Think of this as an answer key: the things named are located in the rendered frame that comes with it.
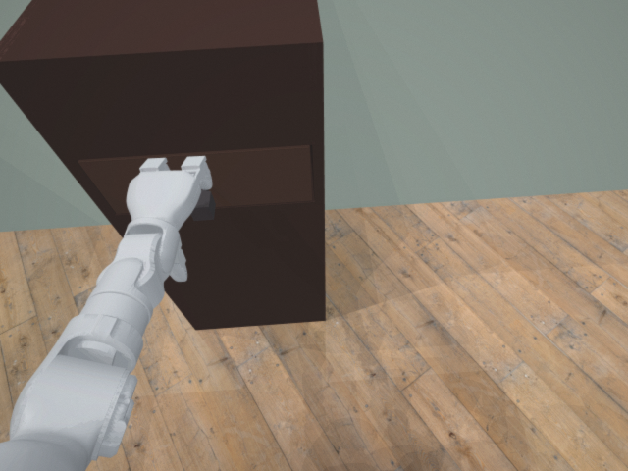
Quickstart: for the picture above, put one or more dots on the robot left hand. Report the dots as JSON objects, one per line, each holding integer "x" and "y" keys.
{"x": 171, "y": 196}

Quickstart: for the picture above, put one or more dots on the left robot forearm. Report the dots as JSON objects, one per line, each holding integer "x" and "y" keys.
{"x": 110, "y": 327}

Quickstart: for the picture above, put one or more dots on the cabinet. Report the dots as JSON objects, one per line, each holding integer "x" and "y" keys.
{"x": 121, "y": 78}

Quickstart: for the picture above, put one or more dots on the handle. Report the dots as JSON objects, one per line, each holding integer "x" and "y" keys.
{"x": 205, "y": 207}

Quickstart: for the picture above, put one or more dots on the drawer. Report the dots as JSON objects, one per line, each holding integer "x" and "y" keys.
{"x": 239, "y": 177}

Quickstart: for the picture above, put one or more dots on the left robot upper arm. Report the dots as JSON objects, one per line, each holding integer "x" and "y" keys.
{"x": 78, "y": 410}

